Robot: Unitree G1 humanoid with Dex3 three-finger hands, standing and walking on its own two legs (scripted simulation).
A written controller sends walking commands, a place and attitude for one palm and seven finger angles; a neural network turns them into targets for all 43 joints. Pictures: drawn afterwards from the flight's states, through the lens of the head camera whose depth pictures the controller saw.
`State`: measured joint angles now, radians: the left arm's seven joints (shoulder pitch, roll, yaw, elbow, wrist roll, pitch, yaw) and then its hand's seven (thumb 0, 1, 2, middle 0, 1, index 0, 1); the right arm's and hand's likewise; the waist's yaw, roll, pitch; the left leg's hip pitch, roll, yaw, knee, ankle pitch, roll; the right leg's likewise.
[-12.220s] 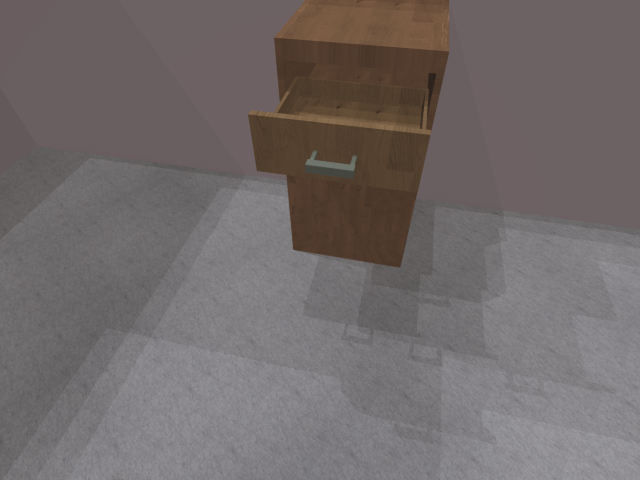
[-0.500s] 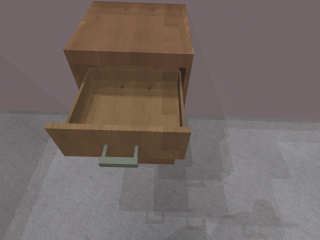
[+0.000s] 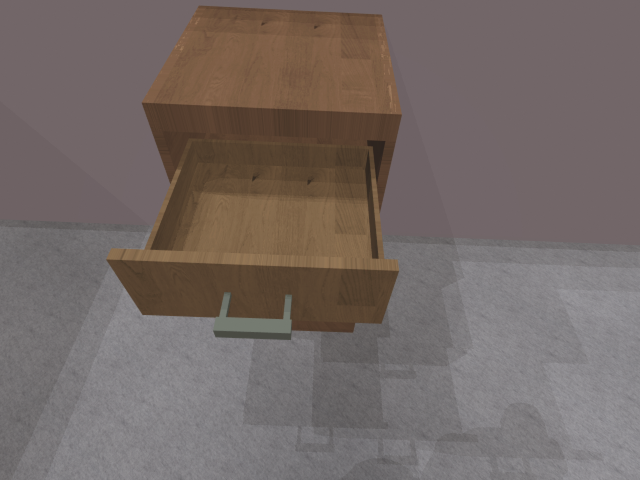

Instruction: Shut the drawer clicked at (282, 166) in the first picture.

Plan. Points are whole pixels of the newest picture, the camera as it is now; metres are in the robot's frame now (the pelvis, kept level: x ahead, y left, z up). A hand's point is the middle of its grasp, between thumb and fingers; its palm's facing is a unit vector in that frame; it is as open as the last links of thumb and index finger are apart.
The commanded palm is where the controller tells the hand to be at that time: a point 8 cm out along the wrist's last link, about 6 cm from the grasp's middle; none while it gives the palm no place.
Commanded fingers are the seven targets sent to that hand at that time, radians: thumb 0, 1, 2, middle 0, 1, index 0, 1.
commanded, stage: look again from close up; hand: left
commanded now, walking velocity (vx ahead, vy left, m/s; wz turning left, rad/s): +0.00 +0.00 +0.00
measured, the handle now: (255, 314) +0.35 +0.12 -0.05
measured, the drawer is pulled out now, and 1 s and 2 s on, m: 0.30 0.30 0.30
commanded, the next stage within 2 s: raise the hand and make a fist in 0.42 s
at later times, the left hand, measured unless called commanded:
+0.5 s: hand out of the picture -0.04 +0.15 -0.18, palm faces +0.01 -0.99 -0.17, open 7.4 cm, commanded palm none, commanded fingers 0.00 0.90 0.90 -0.20 -0.30 -0.20 -0.30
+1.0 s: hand (222, 467) +0.15 +0.13 -0.05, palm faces +0.10 -1.00 +0.00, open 5.6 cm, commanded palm +0.13 +0.19 -0.03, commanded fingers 0.00 0.90 0.90 -0.70 -0.84 -0.70 -0.84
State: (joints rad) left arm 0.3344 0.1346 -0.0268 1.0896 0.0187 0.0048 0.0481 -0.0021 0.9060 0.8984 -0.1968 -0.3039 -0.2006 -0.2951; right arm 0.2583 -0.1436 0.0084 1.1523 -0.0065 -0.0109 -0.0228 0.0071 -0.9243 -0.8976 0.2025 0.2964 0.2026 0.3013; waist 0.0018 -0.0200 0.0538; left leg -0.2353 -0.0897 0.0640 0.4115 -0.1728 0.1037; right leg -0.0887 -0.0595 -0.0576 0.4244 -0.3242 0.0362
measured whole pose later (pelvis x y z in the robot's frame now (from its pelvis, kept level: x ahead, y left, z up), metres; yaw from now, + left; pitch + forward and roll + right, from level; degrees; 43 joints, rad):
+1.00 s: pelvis -0.03 -0.05 -0.08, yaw +0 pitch +10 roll -1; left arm 0.52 0.18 0.10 0.03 -0.22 -0.37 -0.17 0.01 0.90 0.90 -0.51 -0.64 -0.51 -0.63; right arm 0.15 -0.25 -0.04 0.44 0.02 -0.15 -0.04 0.01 -0.91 -0.90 0.20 0.30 0.20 0.30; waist 0.00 -0.02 -0.16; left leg -0.83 0.00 0.02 1.07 -0.42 0.03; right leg -0.70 0.05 -0.10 1.07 -0.56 -0.08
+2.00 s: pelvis -0.01 -0.01 -0.05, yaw +0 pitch +7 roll -2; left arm 0.56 0.14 -0.14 -0.37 -0.11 -0.21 0.03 0.01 0.90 0.90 -1.38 -1.59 -1.39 -1.58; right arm 0.25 -0.21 0.08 0.39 0.03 -0.08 0.00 0.01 -0.90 -0.90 0.21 0.30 0.21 0.30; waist 0.00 0.06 -0.13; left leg -0.68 -0.03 0.04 0.96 -0.41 0.08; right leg -0.53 0.02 -0.08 0.92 -0.52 -0.02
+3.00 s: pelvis +0.00 -0.05 -0.06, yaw +0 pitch +11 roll +0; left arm 0.44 0.16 -0.01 -0.10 -0.17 -0.34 -0.05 0.01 0.90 0.90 -1.40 -1.60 -1.40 -1.60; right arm 0.26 -0.26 0.02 0.49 0.02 -0.09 0.00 0.01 -0.91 -0.90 0.20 0.30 0.20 0.30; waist -0.03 0.03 -0.14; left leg -0.75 0.00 0.02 0.98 -0.42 0.03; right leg -0.62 0.05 -0.09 0.97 -0.55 -0.07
